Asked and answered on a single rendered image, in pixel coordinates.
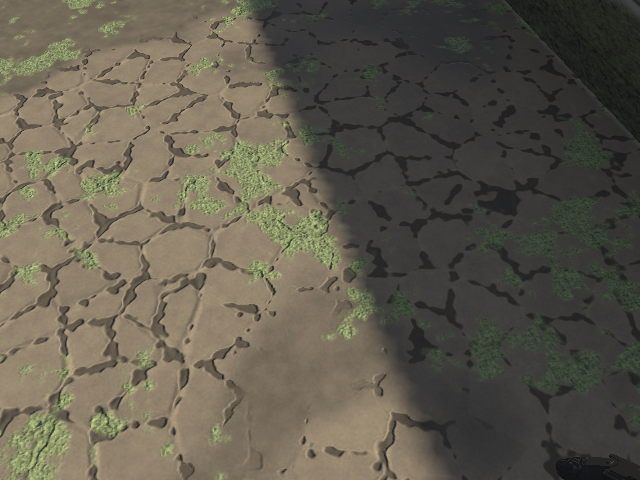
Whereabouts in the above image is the right robot hand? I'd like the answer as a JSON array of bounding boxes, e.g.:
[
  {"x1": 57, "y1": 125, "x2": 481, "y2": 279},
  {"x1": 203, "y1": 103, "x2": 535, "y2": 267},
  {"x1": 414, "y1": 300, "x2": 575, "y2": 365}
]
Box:
[{"x1": 556, "y1": 454, "x2": 640, "y2": 480}]

